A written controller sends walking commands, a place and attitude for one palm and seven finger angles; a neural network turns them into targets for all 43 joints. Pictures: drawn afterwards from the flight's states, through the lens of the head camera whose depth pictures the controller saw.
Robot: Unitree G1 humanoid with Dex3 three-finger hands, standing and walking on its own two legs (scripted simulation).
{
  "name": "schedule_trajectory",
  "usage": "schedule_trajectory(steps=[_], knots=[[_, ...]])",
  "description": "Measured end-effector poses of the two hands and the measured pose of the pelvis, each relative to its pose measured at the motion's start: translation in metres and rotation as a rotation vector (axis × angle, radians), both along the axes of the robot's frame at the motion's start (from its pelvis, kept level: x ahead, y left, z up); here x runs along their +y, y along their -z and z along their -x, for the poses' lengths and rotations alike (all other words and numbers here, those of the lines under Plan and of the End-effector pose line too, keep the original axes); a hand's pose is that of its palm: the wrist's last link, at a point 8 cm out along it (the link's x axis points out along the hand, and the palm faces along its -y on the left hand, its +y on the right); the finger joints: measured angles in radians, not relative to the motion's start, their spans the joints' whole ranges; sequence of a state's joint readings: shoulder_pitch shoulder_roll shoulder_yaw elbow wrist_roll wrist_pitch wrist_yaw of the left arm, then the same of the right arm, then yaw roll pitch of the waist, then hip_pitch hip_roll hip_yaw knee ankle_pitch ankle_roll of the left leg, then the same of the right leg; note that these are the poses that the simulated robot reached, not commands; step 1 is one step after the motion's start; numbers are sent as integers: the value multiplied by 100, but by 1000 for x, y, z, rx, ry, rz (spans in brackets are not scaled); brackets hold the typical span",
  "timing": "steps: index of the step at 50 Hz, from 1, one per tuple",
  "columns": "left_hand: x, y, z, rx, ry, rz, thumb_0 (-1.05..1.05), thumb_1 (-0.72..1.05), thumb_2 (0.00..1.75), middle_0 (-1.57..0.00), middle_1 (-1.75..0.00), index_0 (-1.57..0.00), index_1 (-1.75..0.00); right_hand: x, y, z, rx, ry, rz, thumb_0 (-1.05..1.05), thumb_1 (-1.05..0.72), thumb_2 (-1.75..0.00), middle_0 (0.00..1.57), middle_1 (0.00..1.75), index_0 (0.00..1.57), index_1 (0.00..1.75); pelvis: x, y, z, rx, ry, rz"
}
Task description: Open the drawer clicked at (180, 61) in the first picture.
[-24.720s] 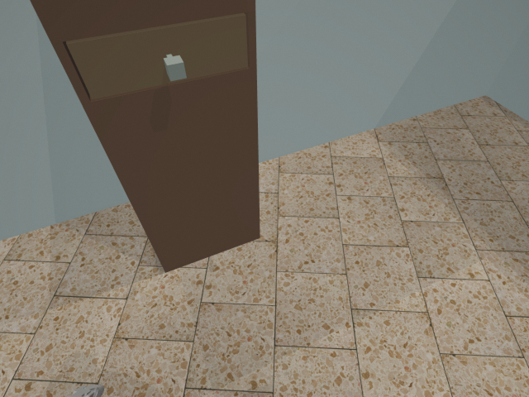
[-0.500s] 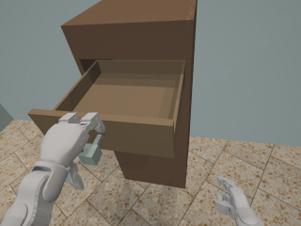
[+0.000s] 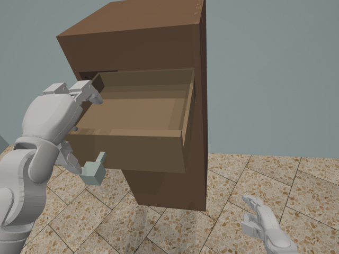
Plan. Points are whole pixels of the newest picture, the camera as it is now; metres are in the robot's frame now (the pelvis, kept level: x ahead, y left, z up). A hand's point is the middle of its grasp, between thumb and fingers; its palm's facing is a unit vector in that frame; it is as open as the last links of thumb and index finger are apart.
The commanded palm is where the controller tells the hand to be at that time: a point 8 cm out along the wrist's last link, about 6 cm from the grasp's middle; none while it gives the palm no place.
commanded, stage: lift the hand off the handle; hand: left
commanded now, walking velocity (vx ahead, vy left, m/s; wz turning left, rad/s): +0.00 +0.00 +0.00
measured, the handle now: (96, 166) +0.26 +0.21 +0.12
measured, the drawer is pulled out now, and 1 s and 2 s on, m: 0.30 0.30 0.30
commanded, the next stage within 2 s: draw the hand back to the body in 0.34 s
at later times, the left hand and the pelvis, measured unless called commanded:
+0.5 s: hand (65, 119) +0.26 +0.22 +0.26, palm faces +0.24 -0.04 -0.97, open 13.9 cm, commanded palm +0.20 +0.23 +0.33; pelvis +0.00 +0.00 +0.00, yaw +1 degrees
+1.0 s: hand (42, 136) +0.23 +0.25 +0.25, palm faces +0.21 -0.01 -0.98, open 13.8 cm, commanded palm +0.17 +0.25 +0.32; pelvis +0.00 +0.01 +0.00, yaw +1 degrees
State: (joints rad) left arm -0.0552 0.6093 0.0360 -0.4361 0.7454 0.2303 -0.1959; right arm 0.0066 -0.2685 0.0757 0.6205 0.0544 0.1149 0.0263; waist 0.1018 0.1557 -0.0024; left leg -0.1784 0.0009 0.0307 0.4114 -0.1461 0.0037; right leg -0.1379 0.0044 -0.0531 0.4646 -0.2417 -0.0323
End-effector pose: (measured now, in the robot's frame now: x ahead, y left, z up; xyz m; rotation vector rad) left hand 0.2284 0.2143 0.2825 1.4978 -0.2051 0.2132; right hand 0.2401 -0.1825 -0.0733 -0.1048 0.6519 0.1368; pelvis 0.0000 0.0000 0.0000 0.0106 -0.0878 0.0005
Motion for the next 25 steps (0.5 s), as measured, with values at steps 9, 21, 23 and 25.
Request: schedule_trajectory(steps=[9,21,23,25], knots=[[8,-14,6,24,-21,-28,0,-49,30,-32,-120,-32,-120,-20,8,4,14,21,42,2,-90,-90,19,29,20,29,-2,3,-1,6,-7,1],[8,-30,-1,1,1,-26,0,-49,30,-32,-120,-32,-120,-7,6,-2,-14,3,11,2,-91,-90,19,29,19,29,0,4,0,22,-11,1],[9,-26,-2,11,-1,-23,0,-49,30,-32,-120,-32,-120,-3,6,-2,-15,-5,7,2,-91,-90,19,29,19,29,1,4,0,24,-12,1],[10,-23,-2,22,0,-20,0,-49,30,-32,-120,-32,-120,-1,6,-2,-13,-9,5,2,-91,-90,19,29,20,29,1,5,0,25,-10,2]])
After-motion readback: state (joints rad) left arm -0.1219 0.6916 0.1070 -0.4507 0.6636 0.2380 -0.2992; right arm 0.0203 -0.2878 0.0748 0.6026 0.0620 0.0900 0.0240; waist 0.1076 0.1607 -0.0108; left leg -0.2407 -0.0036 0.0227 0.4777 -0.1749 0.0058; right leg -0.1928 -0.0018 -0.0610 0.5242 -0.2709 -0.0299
